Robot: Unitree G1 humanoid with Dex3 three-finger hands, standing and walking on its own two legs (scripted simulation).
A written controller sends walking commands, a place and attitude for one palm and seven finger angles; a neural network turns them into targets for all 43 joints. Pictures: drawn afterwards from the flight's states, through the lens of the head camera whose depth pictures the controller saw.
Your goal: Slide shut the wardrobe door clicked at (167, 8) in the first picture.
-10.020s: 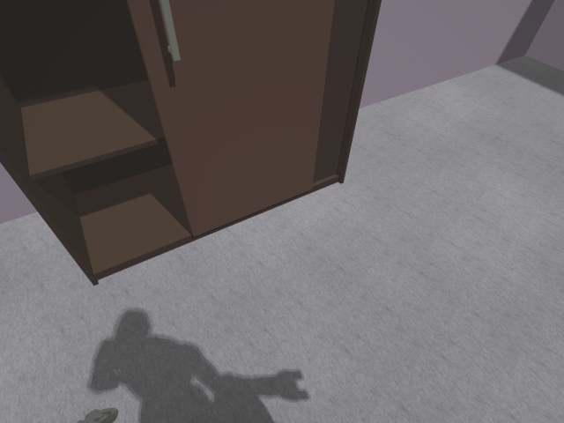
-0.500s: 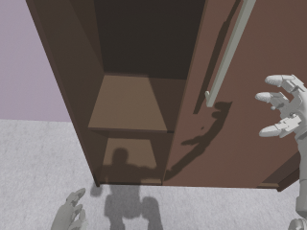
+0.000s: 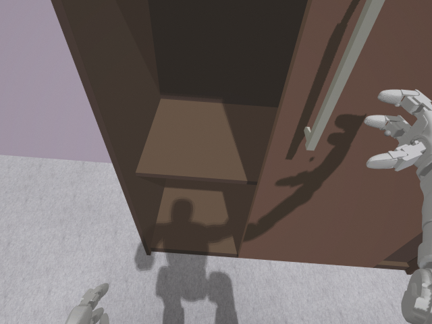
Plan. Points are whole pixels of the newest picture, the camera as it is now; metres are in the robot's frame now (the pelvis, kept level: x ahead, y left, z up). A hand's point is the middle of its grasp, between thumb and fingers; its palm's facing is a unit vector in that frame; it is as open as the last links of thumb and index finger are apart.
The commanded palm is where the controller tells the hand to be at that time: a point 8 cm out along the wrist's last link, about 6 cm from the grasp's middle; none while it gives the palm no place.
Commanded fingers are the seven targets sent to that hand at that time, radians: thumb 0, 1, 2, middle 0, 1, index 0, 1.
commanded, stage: move the hooked fingers beside the handle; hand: right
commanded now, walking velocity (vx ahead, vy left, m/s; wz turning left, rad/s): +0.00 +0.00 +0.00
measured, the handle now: (334, 79) +0.51 -0.16 +0.23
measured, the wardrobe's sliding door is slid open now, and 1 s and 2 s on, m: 0.41 0.41 0.41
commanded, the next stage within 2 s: feel for the door with the fingertips in 1.14 s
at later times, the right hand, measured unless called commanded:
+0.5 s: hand (374, 115) +0.46 -0.24 +0.19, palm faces +0.00 +1.00 -0.04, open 14.0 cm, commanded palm +0.43 -0.29 +0.18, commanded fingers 0.00 0.50 -0.30 0.30 1.20 0.30 1.20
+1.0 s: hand (371, 118) +0.45 -0.23 +0.19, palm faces +0.01 +1.00 -0.03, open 14.0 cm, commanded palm +0.43 -0.28 +0.18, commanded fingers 0.00 0.50 -0.30 0.30 1.20 0.30 1.20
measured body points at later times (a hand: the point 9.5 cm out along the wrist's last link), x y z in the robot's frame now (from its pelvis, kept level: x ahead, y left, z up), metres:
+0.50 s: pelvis +0.01 +0.00 +0.00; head +0.04 +0.01 +0.45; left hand +0.04 +0.28 -0.11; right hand +0.45 -0.29 +0.19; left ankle -0.01 +0.11 -0.74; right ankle +0.01 -0.10 -0.74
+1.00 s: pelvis +0.00 -0.01 +0.00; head +0.03 +0.00 +0.45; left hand +0.09 +0.26 -0.11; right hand +0.45 -0.29 +0.19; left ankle -0.01 +0.11 -0.74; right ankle +0.01 -0.10 -0.74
